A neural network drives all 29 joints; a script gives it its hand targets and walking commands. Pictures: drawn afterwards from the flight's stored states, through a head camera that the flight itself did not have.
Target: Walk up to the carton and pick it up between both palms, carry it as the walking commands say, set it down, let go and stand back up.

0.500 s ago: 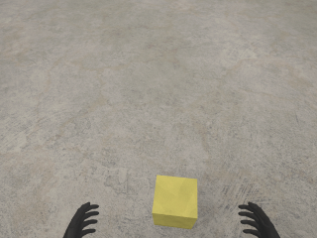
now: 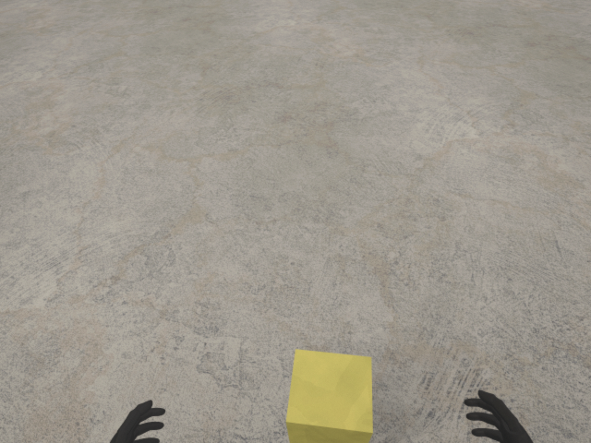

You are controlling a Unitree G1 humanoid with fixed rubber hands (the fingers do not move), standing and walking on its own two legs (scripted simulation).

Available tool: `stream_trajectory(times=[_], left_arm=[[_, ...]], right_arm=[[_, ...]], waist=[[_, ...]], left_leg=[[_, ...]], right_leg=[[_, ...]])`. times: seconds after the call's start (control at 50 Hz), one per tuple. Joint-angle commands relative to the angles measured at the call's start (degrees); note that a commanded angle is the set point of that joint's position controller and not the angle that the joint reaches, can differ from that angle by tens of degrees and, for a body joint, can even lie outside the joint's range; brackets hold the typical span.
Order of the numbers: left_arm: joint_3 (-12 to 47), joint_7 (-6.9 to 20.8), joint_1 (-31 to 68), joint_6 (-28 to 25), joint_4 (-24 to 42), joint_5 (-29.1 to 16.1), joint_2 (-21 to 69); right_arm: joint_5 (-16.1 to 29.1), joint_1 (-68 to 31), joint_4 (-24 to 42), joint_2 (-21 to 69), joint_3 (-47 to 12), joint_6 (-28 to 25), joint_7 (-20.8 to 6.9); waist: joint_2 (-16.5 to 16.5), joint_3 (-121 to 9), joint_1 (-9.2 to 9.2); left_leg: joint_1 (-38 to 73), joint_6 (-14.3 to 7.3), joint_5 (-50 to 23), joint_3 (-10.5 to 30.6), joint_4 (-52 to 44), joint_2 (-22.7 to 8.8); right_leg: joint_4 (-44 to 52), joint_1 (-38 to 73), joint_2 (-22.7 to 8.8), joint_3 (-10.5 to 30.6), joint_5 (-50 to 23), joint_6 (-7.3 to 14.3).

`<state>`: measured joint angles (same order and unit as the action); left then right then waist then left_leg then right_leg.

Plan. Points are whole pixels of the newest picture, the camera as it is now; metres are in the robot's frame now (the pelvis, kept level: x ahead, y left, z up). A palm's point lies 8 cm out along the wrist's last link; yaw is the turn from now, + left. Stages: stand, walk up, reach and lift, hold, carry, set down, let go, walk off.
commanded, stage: stand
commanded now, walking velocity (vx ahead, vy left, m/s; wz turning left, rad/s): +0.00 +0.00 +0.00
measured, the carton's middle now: (329, 404) +0.39 -0.05 -0.64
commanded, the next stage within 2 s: none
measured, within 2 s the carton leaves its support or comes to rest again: neither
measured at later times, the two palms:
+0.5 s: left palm out of the picture +0.12 +0.28 -0.09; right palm out of the picture +0.14 -0.30 -0.09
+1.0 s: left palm out of the picture +0.08 +0.29 -0.09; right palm out of the picture +0.10 -0.31 -0.09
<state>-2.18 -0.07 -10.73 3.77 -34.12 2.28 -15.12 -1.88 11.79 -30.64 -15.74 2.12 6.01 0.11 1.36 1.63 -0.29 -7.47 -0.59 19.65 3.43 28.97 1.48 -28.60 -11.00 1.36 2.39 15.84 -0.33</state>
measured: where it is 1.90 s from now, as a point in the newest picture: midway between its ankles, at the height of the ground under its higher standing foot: outside the picture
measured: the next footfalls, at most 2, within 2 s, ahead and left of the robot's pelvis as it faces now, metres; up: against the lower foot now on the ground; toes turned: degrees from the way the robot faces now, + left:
none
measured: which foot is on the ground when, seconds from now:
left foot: down 0.00-1.00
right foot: down 0.00-1.00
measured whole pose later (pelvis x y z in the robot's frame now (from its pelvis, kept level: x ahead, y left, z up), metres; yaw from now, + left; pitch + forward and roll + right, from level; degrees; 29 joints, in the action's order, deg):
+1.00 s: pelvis -0.01 -0.01 +0.01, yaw +1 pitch -2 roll +0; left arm -1.3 -0.7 -8.2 -0.2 -55.3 1.5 -20.6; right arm -1.4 10.3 -52.4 -21.8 0.5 -0.4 1.3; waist 1.2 0.8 0.3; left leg -4.7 0.6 15.2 4.2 22.1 0.5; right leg -22.8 -8.3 1.5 1.1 12.3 0.8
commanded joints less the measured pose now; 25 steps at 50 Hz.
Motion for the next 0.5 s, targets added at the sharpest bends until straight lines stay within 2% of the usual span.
stream_trajectory(times=[0.0, 0.06, 0.14, 0.32, 0.48], left_arm=[[-2.65, -0.80, 2.21, -2.48, 0.76, 0.57, -8.79], [-2.51, -0.69, 2.28, -3.24, -1.45, 0.37, -9.51], [-2.34, -1.05, 2.06, -3.67, -3.85, 0.19, -10.69], [-2.12, -1.34, 1.99, -4.13, -8.29, -0.08, -12.61], [-1.90, -1.32, 2.87, -4.31, -11.32, -0.30, -13.08]], right_arm=[[-0.47, -3.25, 1.36, -8.73, 2.59, -3.95, 0.64], [-0.41, -3.08, -0.83, -9.38, 2.34, -4.79, 0.56], [-0.42, -2.47, -3.52, -10.78, 2.28, -5.44, 0.98], [-0.19, -1.91, -8.15, -12.56, 1.77, -6.14, 1.43], [0.07, -2.05, -11.03, -13.14, 1.29, -6.47, 1.60]], waist=[[-0.01, -2.31, 0.50], [-0.98, -4.43, 0.24], [-1.22, -5.14, 0.01], [-1.11, -4.68, 0.28], [-0.96, -4.06, 0.49]], left_leg=[[-4.70, 1.28, -8.18, 3.06, -5.37, -3.91], [-2.81, 1.27, -14.37, 2.84, -4.19, -4.17], [-1.26, 1.12, -18.00, 3.15, -3.87, -4.59], [-0.96, 0.87, -21.01, 3.69, -4.28, -5.18], [-0.98, 0.75, -20.92, 3.98, -5.60, -5.51]], right_leg=[[4.00, -0.39, -3.27, 1.61, -6.11, -0.17], [3.64, 0.47, -4.00, 2.07, -11.95, 0.11], [3.71, 1.26, -4.57, 2.52, -15.09, 0.53], [4.18, 3.53, -5.41, 3.16, -18.69, 1.13], [5.10, 4.94, -5.76, 3.53, -19.12, 1.39]])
